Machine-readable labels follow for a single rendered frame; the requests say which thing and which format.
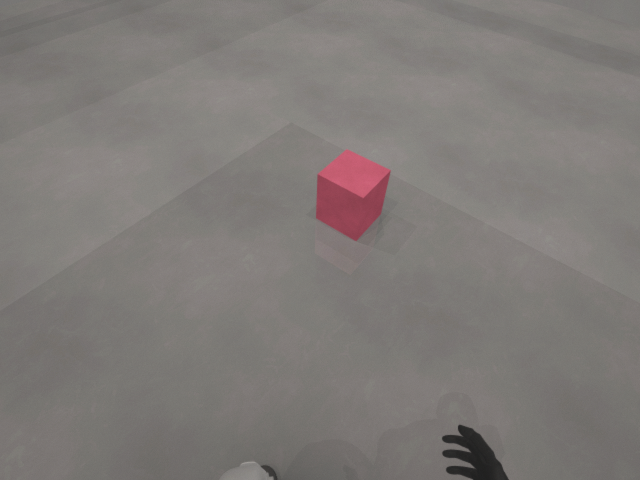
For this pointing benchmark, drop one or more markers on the robot right hand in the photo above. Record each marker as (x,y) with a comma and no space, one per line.
(481,456)

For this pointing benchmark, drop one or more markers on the robot left shin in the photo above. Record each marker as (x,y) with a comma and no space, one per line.
(251,463)

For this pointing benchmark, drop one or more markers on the carton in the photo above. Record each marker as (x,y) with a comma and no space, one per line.
(350,193)

